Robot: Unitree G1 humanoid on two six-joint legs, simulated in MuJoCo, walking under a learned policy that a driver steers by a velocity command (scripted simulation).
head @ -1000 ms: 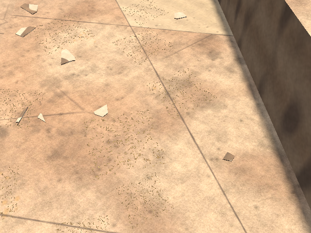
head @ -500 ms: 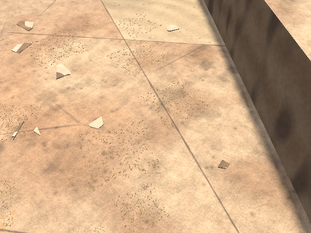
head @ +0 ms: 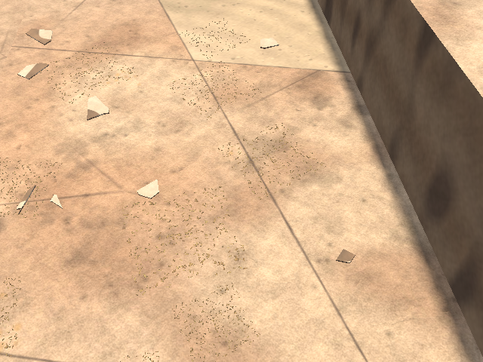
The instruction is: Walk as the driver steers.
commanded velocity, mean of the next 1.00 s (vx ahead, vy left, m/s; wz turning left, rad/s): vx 0.30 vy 0.00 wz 0.00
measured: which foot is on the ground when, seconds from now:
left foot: down 0.00-0.84, up 0.86-1.00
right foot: down 0.00-0.38, up 0.40-0.82, down 0.84-1.00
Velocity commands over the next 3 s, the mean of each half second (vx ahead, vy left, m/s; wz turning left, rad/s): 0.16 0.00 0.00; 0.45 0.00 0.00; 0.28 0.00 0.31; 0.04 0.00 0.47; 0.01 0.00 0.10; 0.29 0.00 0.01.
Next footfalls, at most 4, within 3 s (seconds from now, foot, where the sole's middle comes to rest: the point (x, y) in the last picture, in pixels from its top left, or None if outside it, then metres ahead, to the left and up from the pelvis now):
0.84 right None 0.42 -0.10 -0.77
1.36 left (210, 303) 0.69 0.12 -0.77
1.86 right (283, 291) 0.72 -0.10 -0.77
2.18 left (206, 336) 0.59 0.13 -0.77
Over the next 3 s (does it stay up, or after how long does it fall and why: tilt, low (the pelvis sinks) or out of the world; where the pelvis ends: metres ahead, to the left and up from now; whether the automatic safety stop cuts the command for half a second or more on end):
stays up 0.74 0.01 0.01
